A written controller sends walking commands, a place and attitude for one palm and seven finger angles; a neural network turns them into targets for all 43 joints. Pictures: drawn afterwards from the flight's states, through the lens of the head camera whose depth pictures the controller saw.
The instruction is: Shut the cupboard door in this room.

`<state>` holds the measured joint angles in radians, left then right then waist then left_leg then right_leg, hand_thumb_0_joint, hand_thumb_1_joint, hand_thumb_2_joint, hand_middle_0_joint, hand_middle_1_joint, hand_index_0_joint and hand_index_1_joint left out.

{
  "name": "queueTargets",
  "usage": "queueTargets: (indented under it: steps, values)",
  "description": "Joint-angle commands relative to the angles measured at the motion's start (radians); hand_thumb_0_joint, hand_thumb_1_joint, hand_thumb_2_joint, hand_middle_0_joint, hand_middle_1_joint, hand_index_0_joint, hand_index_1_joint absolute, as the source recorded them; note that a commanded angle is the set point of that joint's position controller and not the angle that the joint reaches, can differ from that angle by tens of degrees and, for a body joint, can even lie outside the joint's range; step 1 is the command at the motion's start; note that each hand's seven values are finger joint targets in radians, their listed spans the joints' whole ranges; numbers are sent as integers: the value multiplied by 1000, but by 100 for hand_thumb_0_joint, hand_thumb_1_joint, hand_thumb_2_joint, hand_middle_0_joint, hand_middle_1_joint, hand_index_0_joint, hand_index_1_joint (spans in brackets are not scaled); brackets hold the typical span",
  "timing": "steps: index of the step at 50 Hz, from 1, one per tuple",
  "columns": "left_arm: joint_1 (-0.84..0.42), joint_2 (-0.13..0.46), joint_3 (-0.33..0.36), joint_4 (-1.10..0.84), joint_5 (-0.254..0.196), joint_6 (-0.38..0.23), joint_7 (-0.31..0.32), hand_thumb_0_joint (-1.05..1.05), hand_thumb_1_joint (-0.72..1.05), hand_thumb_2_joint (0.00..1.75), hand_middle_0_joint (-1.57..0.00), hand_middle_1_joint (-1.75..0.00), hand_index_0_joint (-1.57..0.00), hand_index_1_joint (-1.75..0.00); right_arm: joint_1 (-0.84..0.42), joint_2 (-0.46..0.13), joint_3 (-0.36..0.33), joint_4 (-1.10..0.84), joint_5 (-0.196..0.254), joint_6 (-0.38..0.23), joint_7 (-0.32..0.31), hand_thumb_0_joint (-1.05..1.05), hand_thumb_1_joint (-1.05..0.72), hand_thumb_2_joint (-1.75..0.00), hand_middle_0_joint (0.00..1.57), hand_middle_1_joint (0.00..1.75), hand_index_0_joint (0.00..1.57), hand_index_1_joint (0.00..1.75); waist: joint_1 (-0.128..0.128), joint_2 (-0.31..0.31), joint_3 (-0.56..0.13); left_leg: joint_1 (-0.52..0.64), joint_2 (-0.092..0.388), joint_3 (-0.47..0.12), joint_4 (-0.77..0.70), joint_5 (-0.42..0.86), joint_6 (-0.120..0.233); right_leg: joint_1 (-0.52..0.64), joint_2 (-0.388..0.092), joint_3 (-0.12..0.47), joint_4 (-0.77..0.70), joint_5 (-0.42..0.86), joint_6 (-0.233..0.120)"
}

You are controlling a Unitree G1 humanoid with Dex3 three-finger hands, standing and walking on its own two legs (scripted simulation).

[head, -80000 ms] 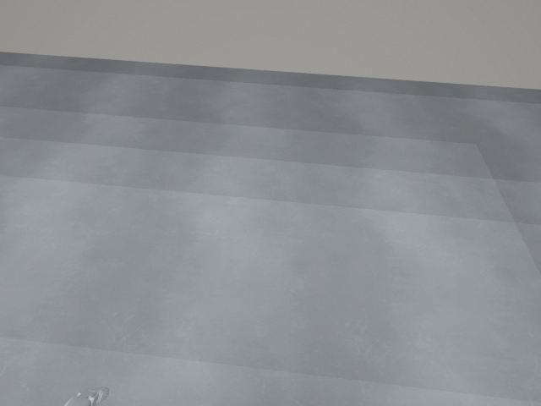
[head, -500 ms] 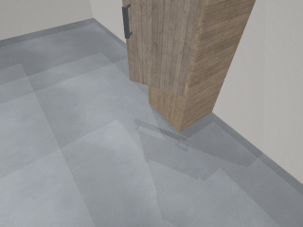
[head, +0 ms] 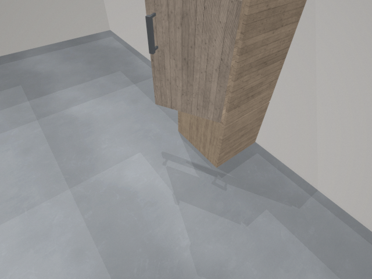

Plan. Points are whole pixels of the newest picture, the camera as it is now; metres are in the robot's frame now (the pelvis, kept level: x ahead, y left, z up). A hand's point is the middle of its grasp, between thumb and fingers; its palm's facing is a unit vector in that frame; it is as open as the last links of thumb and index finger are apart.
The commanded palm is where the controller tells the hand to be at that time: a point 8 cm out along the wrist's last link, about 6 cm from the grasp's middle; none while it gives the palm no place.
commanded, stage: look to check the result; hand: left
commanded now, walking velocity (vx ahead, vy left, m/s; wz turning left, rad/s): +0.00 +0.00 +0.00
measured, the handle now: (152, 33) +1.06 +0.20 +0.07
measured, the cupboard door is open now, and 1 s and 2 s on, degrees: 30 30 30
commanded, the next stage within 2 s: walk to a spot facing it in 0.52 s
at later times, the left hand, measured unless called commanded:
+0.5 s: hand out of the picture +0.05 +0.22 -0.16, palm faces -0.02 -0.96 -0.29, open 7.4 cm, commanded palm none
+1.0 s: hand out of the picture +0.05 +0.21 -0.19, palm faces +0.15 -0.96 -0.24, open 7.4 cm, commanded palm none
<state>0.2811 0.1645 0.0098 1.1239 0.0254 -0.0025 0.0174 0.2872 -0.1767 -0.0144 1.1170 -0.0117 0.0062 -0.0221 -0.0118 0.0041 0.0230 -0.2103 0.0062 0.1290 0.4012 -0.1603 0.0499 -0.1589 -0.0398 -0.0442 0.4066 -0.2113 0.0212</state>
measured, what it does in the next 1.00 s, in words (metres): stands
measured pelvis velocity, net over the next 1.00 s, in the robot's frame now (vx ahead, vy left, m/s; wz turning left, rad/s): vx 0.02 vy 0.00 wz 0.18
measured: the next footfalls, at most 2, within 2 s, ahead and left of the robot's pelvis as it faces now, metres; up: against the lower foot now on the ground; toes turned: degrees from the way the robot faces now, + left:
right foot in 1.44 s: +0.10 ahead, -0.13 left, +0.00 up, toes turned +25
left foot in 1.86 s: +0.12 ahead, +0.22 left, +0.00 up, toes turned +51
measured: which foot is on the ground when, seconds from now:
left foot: down 0.00-1.00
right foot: down 0.00-1.00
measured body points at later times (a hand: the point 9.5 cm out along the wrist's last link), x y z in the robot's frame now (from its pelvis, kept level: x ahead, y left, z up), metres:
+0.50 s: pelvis +0.01 -0.01 +0.00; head +0.02 -0.01 +0.45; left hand +0.05 +0.27 -0.14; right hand +0.06 -0.29 -0.14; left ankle +0.04 +0.09 -0.74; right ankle +0.01 -0.13 -0.74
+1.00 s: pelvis +0.02 +0.00 -0.02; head +0.05 +0.02 +0.43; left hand +0.04 +0.26 -0.17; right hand +0.10 -0.25 -0.16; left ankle +0.03 +0.09 -0.74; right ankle +0.01 -0.13 -0.74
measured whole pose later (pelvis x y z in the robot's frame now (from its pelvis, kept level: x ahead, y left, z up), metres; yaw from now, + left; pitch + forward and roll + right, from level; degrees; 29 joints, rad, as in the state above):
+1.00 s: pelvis +0.02 +0.00 -0.02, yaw +10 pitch -2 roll -2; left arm 0.18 0.23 0.04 1.00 0.03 0.03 0.02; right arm 0.20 -0.21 -0.03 1.02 -0.01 0.06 0.01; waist -0.02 0.00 0.11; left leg -0.35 0.02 0.07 0.71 -0.37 -0.01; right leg -0.18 -0.09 -0.21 0.59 -0.37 0.02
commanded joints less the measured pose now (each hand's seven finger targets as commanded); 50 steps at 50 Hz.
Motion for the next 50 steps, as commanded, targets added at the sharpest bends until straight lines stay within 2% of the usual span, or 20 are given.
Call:
queueTargets:
  steps: [1, 11, 15, 17, 20, 32, 34, 36, 37, 40, 43, 44, 45, 46, 47, 48, 49, 50]
  values:
    - [37, 153, 32, -29, -4, -12, 11, 0, 90, 90, -20, -30, -20, -30, 19, -147, -29, -40, -2, -16, -7, 0, -90, -90, 20, 30, 20, 30, 1, 9, 61, 10, 117, -162, -138, -126, -14, -80, -60, 76, -101, -33, -56]
    - [-23, 221, 36, -33, -6, -20, 4, 0, 90, 90, -20, -30, -20, -30, -42, -215, -36, -47, 0, -20, -2, 0, -90, -90, 20, 30, 20, 30, 0, -16, 22, 50, 124, -161, -128, -69, -15, -57, -73, 88, -125, -22, -62]
    - [-45, 248, 36, -33, -6, -23, 1, 0, 90, 90, -20, -30, -20, -30, -74, -247, -36, -50, 2, -23, -1, 0, -90, -90, 20, 30, 20, 30, 4, -7, 5, 68, 128, -164, -129, -19, -16, -40, -75, 88, -128, 12, -61]
    - [-62, 258, 35, -31, -7, -21, -1, 0, 90, 90, -20, -30, -20, -30, -90, -253, -35, -47, 0, -22, 0, 0, -90, -90, 20, 30, 20, 30, 2, 2, 26, 60, 129, -168, -142, -50, -19, -46, -78, 92, -137, -11, -60]
    - [-77, 277, 36, -36, -7, -23, -2, 0, 90, 90, -20, -30, -20, -30, -108, -275, -35, -51, 2, -23, 2, 0, -90, -90, 20, 30, 20, 30, 4, -2, 7, 72, 131, -168, -142, -27, -20, -32, -79, 90, -141, 6, -60]
    - [-140, 319, 35, -43, -9, -27, -7, 0, 90, 90, -20, -30, -20, -30, -173, -322, -29, -55, 0, -29, 6, 0, -90, -90, 20, 30, 20, 30, 2, -1, -32, 109, 140, -172, -149, 71, -25, 10, -91, 87, -155, 71, -53]
    - [-140, 310, 37, -47, -9, -22, -5, 0, 90, 90, -20, -30, -20, -30, -180, -305, -26, -61, 0, -26, 9, 0, -90, -90, 20, 30, 20, 30, 5, 12, -33, 90, 135, -179, -130, 114, -28, 25, -99, 64, -129, 93, -46]
    - [-102, 244, 27, -47, -11, -6, 2, 0, 90, 90, -20, -30, -20, -30, -152, -229, -11, -62, -1, -11, 13, 0, -90, -90, 20, 30, 20, 30, 8, 5, -27, 61, 129, -179, -91, 151, -36, 18, -110, 37, -89, 104, -32]
    - [-85, 229, 26, -48, -11, 1, 6, 0, 90, 90, -20, -30, -20, -30, -134, -207, -9, -64, -3, -4, 14, 0, -90, -90, 20, 30, 20, 30, 9, 2, -30, 44, 123, -179, -69, 171, -39, 22, -114, 26, -65, 118, -28]
    - [-57, 249, 46, -77, -7, 9, 11, 0, 90, 90, -20, -30, -20, -30, -130, -216, -22, -94, -2, 8, 16, 0, -90, -90, 20, 30, 20, 30, 19, -10, -52, -11, 106, -183, 13, 226, -41, 47, -139, 12, -9, 188, -44]
    - [-53, 271, 66, -118, -5, 15, 16, 0, 90, 90, -20, -30, -20, -30, -121, -191, -33, -129, -4, 21, 20, 0, -90, -90, 20, 30, 20, 30, 20, -102, -42, -107, 50, -139, 164, 146, -59, 63, -236, 45, -7, 208, -110]
    - [-51, 274, 73, -135, -4, 16, 18, 0, 90, 90, -20, -30, -20, -30, -120, -181, -39, -142, -5, 25, 21, 0, -90, -90, 20, 30, 20, 30, 25, -144, -37, -131, 37, -117, 254, 52, -66, 58, -275, 54, -13, 241, -142]
    - [-55, 272, 77, -153, -2, 16, 20, 0, 90, 90, -20, -30, -20, -30, -118, -176, -44, -161, -7, 31, 21, 0, -90, -90, 20, 30, 20, 30, 24, -183, -20, -162, 29, -103, 356, -113, -71, 41, -314, 54, -22, 289, -174]
    - [-68, 269, 80, -168, 3, 16, 23, 0, 90, 90, -20, -30, -20, -30, -122, -163, -50, -174, -7, 36, 23, 0, -90, -90, 20, 30, 20, 30, 21, -195, 5, -187, 33, -93, 426, -263, -73, 16, -355, 53, -24, 328, -199]
    - [-88, 266, 85, -182, 9, 15, 25, 0, 90, 90, -20, -30, -20, -30, -114, -153, -54, -185, -5, 37, 26, 0, -90, -90, 20, 30, 20, 30, 10, -196, 20, -195, 54, -95, 430, -317, -73, 4, -372, 27, -3, 360, -201]
    - [-99, 270, 88, -193, 10, 14, 23, 0, 90, 90, -20, -30, -20, -30, -109, -146, -55, -193, -2, 37, 31, 0, -90, -90, 20, 30, 20, 30, 0, -163, 36, -170, 63, -88, 364, -295, -75, -18, -363, -5, 42, 388, -178]
    - [-106, 266, 90, -204, 6, 14, 21, 0, 90, 90, -20, -30, -20, -30, -74, -143, -56, -194, -2, 35, 33, 0, -90, -90, 20, 30, 20, 30, -21, -117, 20, -103, 69, -87, 246, -179, -71, -41, -336, -46, 119, 370, -137]
    - [-99, 244, 90, -216, -1, 20, 16, 0, 90, 90, -20, -30, -20, -30, -15, -181, -62, -192, -6, 27, 35, 0, -90, -90, 20, 30, 20, 30, -43, 44, -23, 18, 118, -198, 99, 138, -31, -141, -242, -116, 277, 216, -54]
